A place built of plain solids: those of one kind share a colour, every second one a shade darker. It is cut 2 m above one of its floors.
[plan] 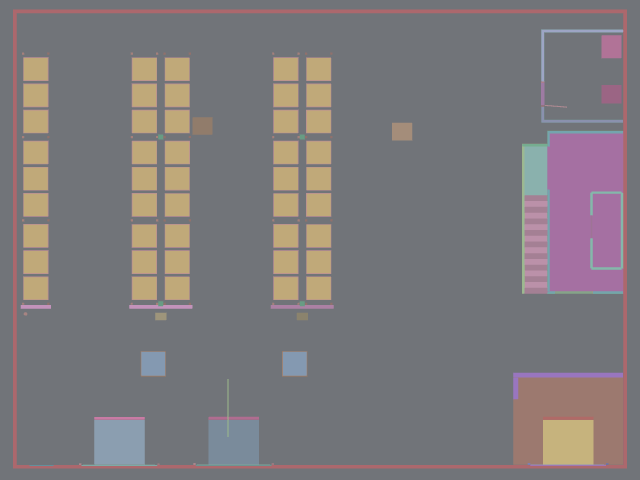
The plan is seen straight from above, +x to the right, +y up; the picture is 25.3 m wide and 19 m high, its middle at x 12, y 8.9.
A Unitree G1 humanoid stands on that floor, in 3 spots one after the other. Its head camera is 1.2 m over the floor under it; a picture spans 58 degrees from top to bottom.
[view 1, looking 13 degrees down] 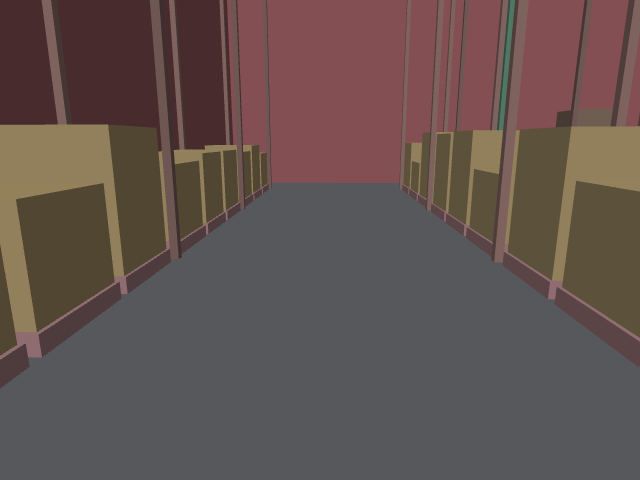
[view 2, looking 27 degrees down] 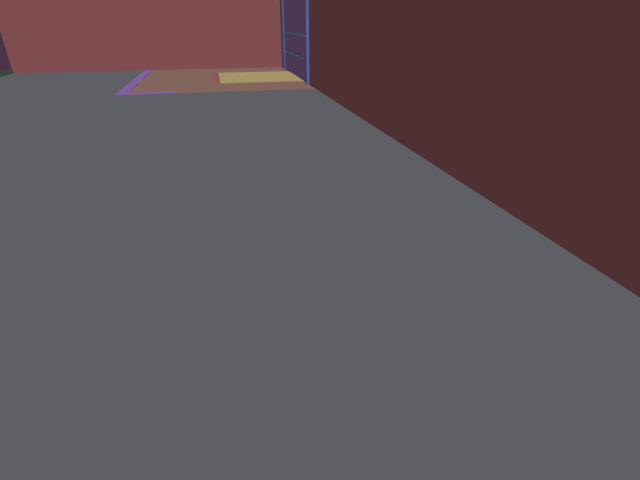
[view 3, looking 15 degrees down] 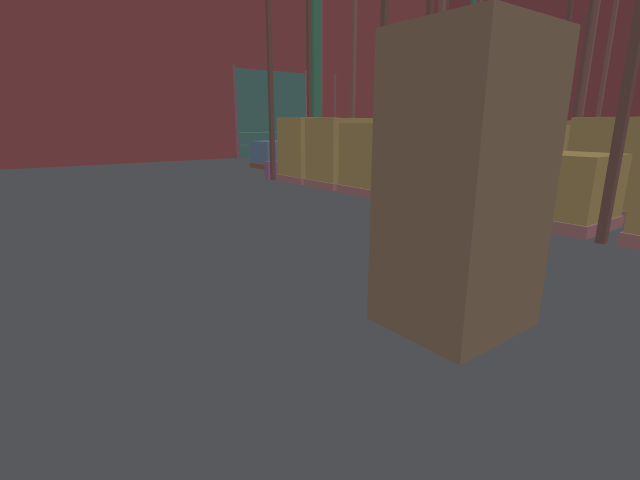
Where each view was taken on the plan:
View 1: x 2.90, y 5.38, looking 92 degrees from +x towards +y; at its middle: ground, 5.33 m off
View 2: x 11.05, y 1.90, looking -13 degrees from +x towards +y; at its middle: ground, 2.64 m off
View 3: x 17.42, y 14.69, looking -127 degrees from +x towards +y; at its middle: ground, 4.64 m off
